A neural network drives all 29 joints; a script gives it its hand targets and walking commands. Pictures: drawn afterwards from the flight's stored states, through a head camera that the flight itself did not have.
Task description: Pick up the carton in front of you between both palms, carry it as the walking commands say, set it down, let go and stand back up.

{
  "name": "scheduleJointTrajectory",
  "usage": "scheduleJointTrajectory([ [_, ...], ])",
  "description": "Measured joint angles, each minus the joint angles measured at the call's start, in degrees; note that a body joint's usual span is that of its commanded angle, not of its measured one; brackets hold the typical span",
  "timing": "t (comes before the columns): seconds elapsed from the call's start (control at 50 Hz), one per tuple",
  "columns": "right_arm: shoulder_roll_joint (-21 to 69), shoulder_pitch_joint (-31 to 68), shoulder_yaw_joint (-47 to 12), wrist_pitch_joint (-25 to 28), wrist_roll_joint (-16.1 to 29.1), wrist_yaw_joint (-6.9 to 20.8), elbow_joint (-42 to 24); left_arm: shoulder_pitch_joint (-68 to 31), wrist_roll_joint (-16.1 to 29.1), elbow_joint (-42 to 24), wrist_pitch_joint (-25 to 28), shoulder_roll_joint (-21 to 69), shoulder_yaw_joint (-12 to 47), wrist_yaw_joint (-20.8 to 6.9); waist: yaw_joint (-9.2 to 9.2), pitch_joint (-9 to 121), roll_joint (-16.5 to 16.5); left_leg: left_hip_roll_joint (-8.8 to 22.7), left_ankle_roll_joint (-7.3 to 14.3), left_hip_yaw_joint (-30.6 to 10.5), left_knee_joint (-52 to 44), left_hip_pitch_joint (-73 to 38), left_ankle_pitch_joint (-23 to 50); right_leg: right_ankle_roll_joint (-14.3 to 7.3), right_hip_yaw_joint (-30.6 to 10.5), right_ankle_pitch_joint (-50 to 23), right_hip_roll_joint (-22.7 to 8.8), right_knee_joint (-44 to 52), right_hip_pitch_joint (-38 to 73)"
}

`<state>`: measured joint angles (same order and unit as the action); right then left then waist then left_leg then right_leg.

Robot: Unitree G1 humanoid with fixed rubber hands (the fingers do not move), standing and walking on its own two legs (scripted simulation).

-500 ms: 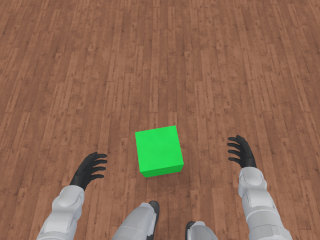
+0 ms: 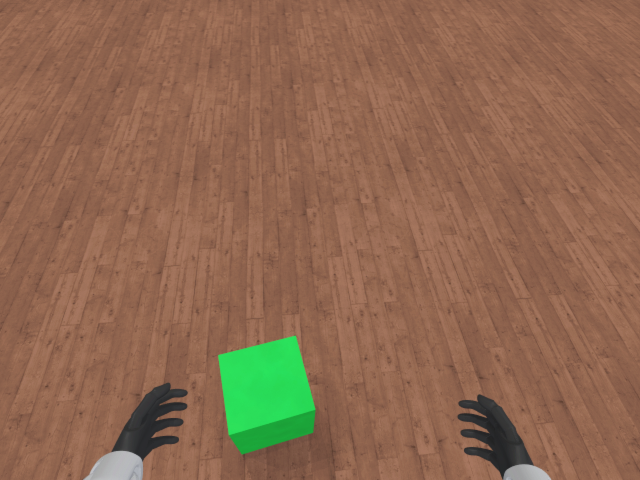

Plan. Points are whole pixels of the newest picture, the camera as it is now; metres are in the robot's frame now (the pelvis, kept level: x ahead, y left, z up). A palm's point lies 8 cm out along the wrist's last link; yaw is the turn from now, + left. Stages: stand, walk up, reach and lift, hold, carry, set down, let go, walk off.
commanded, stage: let go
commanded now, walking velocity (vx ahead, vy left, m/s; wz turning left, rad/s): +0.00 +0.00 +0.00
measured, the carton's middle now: (268, 396) +0.40 +0.13 -0.65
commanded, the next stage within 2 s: stand in 0.34 s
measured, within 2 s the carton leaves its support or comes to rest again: neither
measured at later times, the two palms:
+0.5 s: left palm (80, 476) +0.14 +0.30 -0.09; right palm out of the picture +0.12 -0.25 -0.08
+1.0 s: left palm (64, 470) +0.14 +0.33 -0.11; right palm out of the picture +0.12 -0.25 -0.08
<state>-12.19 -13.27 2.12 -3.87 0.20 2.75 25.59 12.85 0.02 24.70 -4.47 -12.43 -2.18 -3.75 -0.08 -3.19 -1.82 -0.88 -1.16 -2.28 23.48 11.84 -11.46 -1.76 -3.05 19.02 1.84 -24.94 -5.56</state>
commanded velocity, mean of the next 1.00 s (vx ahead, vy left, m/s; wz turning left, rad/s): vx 0.00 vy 0.00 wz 0.00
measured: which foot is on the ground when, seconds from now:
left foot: down 0.00-1.00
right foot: down 0.00-1.00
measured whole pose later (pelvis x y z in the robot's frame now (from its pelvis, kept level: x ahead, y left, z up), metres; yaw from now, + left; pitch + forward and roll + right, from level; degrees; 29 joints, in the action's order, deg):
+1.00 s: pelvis +0.01 +0.04 +0.00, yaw -2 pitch -1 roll +0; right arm -18.4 -8.4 2.1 0.0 -1.7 -1.1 48.3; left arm 10.9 -1.7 44.5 -0.2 -20.9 -1.4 1.6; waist 0.7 -1.1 -3.4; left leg -2.3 2.2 0.5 28.9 12.7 -15.6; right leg 1.4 -5.6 20.2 0.2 -25.4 -4.7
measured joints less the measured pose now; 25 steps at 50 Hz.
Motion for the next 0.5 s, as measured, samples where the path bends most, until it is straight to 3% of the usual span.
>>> scheduleJointTrajectory([
  [0.18, 0.21, -0.33, -1.35, -0.12, 0.92, -1.59, 1.47, -0.60, -1.12, -1.53, -5.79, -0.99, -0.10, 2.33, -0.05, 0.48, 0.07, -0.30, 0.12, -0.63, 3.47, -0.32, -1.64, 0.09, 0.73, 1.60, -0.08, -2.83, 0.91],
  [0.34, 0.89, 1.19, -0.55, -1.53, -0.20, -1.25, 1.65, -0.24, -1.15, -2.32, -7.96, -1.17, -0.04, 2.85, -0.42, -0.83, 0.20, -1.09, 1.04, -0.41, 4.17, -0.63, -1.45, 0.99, 0.61, 1.27, -0.87, -2.95, 1.55],
  [0.5, -3.56, 1.41, 0.72, 2.03, -3.23, -2.89, 12.55, 0.02, -2.64, 7.58, 0.76, -5.28, -1.07, 4.16, -0.21, 2.64, -1.57, -0.70, 1.92, 0.77, 8.20, 4.55, -3.68, 1.77, -0.52, 2.10, -0.51, -5.05, -3.10],
])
